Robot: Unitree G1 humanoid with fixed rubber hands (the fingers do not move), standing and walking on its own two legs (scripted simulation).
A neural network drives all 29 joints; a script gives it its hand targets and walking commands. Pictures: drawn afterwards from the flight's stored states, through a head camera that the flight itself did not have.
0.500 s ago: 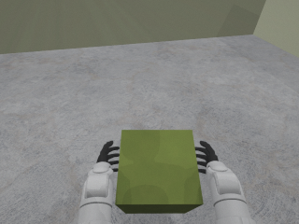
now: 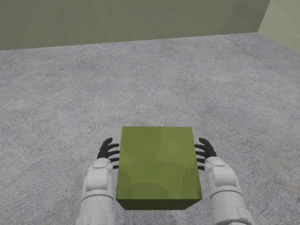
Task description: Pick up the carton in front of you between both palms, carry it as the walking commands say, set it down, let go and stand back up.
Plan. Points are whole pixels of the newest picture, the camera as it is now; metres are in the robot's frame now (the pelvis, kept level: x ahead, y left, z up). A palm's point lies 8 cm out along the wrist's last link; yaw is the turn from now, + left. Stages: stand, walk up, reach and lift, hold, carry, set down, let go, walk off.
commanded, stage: set down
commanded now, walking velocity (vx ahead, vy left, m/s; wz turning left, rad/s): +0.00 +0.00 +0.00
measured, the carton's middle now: (155, 171) +0.33 +0.01 -0.07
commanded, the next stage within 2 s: none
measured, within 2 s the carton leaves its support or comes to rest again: neither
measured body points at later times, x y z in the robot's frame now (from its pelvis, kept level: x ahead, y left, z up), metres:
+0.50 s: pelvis -0.03 -0.03 -0.08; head +0.21 +0.01 +0.30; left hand +0.35 +0.17 -0.18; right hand +0.39 -0.12 -0.18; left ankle +0.06 +0.11 -0.74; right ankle -0.01 -0.16 -0.74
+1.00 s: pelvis -0.06 -0.02 -0.21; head +0.22 +0.01 +0.14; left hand +0.39 +0.19 -0.31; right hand +0.46 -0.11 -0.30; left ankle +0.06 +0.11 -0.74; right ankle -0.01 -0.16 -0.74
